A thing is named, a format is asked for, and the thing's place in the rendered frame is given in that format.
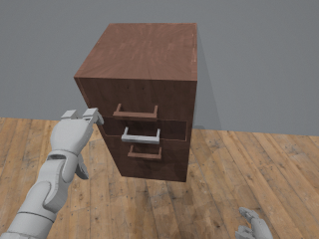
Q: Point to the cabinet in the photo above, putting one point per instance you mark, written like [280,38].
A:
[148,68]

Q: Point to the robot right hand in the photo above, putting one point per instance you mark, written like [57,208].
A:
[259,228]

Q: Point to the handle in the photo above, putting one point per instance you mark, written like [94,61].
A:
[144,156]
[140,138]
[135,116]

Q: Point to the left robot forearm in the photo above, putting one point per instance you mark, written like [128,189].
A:
[45,198]

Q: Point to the robot left hand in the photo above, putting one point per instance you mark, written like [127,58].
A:
[73,132]

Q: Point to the drawer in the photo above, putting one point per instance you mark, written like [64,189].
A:
[168,128]

